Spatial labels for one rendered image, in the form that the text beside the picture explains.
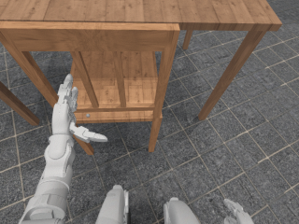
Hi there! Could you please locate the right robot hand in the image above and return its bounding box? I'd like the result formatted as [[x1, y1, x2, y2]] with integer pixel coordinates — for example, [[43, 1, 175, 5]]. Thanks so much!
[[223, 199, 254, 224]]

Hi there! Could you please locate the left robot shin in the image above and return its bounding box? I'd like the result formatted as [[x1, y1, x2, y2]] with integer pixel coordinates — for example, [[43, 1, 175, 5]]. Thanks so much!
[[113, 185, 128, 224]]

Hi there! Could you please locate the right robot shin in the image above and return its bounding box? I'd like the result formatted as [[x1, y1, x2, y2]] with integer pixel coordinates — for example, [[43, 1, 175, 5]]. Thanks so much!
[[169, 197, 178, 202]]

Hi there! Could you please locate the robot shin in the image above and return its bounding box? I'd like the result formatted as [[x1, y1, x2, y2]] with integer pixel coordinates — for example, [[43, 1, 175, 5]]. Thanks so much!
[[113, 185, 128, 224], [169, 197, 178, 202]]

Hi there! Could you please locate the table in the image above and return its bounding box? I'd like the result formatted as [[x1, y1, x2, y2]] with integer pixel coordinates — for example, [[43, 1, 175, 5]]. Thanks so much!
[[0, 0, 282, 126]]

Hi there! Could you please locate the left robot forearm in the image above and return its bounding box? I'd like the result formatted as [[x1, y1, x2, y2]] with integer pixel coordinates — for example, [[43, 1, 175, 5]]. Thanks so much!
[[18, 133, 76, 224]]

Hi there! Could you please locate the left robot hand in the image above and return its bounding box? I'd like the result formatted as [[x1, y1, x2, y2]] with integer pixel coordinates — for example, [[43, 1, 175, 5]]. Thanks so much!
[[51, 74, 108, 143]]

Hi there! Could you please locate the chair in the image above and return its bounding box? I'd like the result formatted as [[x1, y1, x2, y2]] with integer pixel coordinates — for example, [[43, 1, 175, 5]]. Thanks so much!
[[0, 21, 180, 155]]

